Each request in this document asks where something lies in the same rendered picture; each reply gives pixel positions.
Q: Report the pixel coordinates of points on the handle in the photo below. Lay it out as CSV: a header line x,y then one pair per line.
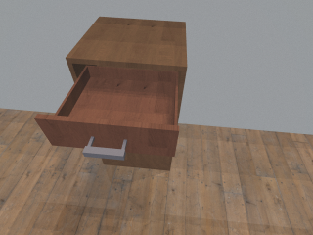
x,y
104,153

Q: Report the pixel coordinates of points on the cabinet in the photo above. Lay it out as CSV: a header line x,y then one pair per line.
x,y
140,44

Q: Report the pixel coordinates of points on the drawer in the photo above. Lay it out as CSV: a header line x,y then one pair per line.
x,y
116,104

